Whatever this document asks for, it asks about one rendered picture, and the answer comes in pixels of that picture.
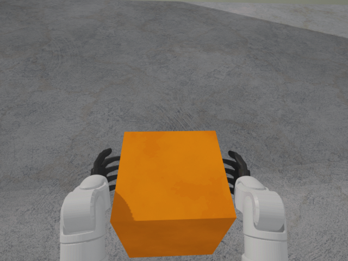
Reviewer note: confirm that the robot right hand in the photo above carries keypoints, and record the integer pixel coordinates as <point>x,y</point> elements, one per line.
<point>239,166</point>

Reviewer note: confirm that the robot right forearm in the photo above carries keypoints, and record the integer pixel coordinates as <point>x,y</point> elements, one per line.
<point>264,222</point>

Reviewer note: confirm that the robot left hand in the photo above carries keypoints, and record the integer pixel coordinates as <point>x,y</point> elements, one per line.
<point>100,164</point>

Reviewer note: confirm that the carton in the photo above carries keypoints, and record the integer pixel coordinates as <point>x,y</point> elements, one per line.
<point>172,196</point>

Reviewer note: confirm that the robot left forearm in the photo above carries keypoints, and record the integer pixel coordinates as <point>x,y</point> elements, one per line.
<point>82,221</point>

